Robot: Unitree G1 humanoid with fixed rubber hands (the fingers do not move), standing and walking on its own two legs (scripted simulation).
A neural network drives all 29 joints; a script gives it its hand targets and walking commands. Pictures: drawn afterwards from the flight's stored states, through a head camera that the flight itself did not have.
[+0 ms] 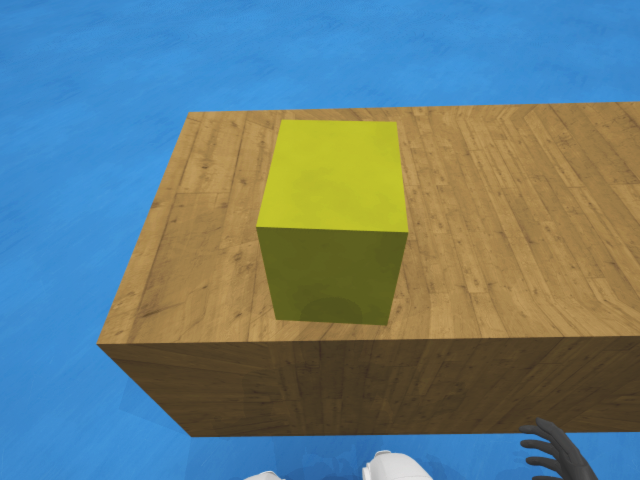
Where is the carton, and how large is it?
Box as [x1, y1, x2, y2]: [256, 120, 407, 325]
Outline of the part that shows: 281,120 256,224 276,319 386,325 407,236 407,223 396,123 381,121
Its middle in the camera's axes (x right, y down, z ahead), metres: +0.03 -0.03 +0.67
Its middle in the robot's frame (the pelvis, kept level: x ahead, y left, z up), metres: +0.52 -0.03 -0.02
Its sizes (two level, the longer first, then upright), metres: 0.254 0.197 0.244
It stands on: a pedestal, 0.60 m high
